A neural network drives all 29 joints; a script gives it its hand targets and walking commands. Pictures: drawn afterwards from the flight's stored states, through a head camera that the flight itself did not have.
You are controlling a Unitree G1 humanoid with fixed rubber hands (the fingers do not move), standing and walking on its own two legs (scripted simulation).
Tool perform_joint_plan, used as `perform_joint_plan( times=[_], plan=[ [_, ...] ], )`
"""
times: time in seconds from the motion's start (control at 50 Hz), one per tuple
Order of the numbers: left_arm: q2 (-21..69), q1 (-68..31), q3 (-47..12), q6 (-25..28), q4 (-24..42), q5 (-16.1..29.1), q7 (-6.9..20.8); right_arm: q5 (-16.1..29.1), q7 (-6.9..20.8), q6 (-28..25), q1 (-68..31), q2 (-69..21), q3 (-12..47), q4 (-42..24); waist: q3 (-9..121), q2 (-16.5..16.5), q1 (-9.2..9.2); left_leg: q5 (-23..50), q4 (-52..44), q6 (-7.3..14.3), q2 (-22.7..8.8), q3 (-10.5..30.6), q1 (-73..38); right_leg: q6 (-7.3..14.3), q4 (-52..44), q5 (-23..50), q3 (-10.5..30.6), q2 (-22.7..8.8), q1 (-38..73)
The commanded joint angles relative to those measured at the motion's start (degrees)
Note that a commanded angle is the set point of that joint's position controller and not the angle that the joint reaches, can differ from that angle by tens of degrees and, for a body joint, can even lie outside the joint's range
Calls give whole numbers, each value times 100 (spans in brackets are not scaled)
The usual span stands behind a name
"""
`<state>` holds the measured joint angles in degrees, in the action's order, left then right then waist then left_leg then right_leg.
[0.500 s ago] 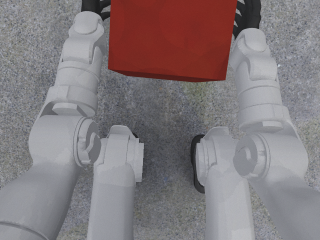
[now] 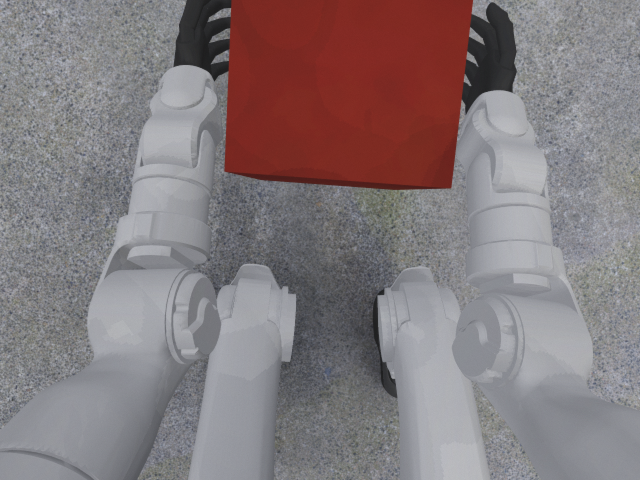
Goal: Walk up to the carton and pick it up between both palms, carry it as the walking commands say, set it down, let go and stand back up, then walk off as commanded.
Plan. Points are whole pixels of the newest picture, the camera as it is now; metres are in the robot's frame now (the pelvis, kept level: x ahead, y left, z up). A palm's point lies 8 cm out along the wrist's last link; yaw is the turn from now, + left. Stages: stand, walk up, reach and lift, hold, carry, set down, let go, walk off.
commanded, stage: reach and lift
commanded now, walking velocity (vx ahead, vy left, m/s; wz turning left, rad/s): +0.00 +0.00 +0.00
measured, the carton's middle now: (338, 99) +0.52 +0.01 -0.18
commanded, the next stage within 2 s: none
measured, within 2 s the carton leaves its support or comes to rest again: neither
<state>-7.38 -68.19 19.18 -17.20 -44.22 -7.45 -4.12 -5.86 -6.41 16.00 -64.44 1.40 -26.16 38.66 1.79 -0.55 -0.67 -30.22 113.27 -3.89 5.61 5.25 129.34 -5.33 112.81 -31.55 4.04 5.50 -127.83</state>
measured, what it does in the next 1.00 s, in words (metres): rises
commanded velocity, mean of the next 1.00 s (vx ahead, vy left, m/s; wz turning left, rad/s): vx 0.00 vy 0.00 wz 0.00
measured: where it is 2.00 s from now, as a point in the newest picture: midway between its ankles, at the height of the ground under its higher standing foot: (326, 358)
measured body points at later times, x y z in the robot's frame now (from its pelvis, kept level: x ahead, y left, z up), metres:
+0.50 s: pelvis +0.00 +0.00 +0.05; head +0.28 +0.02 +0.40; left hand +0.52 +0.16 -0.04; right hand +0.51 -0.14 -0.03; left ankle +0.11 +0.13 -0.39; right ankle +0.11 -0.14 -0.39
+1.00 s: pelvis +0.01 +0.00 +0.11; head +0.25 +0.02 +0.49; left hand +0.50 +0.16 +0.04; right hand +0.49 -0.15 +0.04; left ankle +0.11 +0.13 -0.39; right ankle +0.11 -0.14 -0.39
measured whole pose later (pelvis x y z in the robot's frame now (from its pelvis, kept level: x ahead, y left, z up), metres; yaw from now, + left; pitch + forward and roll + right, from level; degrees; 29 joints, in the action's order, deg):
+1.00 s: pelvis +0.01 +0.00 +0.11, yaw +1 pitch +42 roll -2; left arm -1.4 -55.3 22.2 -19.2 -42.4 -11.6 -2.7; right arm -10.4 -4.1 18.7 -51.7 -3.5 -28.2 36.5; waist 11.1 0.0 -1.1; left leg -28.5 93.8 -3.7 6.6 7.2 106.9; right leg -4.5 93.2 -29.7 5.3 6.2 -105.4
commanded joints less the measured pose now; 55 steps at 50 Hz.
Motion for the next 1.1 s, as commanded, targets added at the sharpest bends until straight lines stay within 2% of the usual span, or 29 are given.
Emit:
perform_joint_plan(
  times=[0.0, 0.32, 1.08],
  plan=[
    [5877, -3501, -2695, 139, 406, 738, 1408, 682, 1475, 0, -3913, -5477, 3134, -235, 7094, 357, -36, 1849, -1068, 153, 328, -1038, -4237, 231, -985, 1763, -1117, 411, 3535],
    [6156, -3221, -2220, -10, 74, 411, 1487, 364, 1579, 193, -3611, -5813, 2804, 34, 6634, 251, -25, 1377, -1729, 197, 404, -1052, -4358, 271, -1690, 1343, -1084, 448, 3785],
    [6780, -1951, -2576, 0, 216, 393, 1500, 303, 1689, 220, -2284, -6328, 3080, 9, 6254, 312, -86, 1515, -3249, 165, 463, -856, -5908, 287, -3181, 1561, -915, 493, 5356]
  ],
)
